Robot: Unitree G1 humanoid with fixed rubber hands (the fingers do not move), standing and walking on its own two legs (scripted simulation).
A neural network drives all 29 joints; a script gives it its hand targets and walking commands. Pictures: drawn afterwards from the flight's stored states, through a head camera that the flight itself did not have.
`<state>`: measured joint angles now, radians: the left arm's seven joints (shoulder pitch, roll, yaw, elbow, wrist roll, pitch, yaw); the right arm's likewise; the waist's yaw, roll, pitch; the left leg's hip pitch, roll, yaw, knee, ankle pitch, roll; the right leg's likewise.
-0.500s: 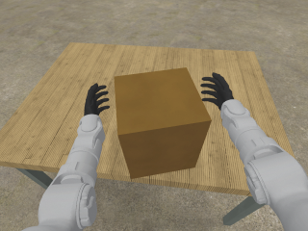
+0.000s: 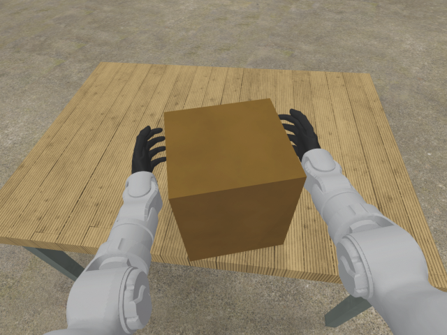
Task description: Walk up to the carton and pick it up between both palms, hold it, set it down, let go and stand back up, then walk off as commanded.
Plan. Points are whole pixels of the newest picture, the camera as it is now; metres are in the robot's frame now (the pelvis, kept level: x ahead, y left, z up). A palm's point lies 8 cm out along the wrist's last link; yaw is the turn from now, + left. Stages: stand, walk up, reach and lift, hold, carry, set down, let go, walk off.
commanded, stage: reach and lift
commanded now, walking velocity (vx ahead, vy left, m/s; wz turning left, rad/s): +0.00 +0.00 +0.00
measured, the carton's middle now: (228, 183) +0.41 +0.04 +0.02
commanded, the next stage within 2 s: none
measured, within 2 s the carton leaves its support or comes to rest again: leaves its support in 1.96 s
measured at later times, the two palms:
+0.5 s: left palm (141, 171) +0.38 +0.20 +0.09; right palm (306, 151) +0.43 -0.10 +0.10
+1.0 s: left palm (144, 171) +0.38 +0.20 +0.08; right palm (307, 152) +0.43 -0.11 +0.10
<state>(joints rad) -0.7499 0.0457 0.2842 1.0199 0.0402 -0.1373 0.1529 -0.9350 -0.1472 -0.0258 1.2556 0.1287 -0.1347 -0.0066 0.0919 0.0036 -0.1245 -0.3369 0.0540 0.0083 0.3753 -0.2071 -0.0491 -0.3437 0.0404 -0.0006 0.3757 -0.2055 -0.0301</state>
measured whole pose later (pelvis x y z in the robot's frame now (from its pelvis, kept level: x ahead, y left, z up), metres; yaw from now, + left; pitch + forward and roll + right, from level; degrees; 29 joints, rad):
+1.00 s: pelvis -0.01 +0.00 +0.00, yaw +0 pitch +10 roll +0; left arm -0.77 -0.03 0.48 0.96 0.23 -0.08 0.12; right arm -0.91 -0.05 -0.42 1.17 -0.27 -0.15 0.04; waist 0.09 0.00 -0.12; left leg -0.34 0.06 0.02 0.34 -0.18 -0.05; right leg -0.34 0.04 0.00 0.34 -0.17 -0.03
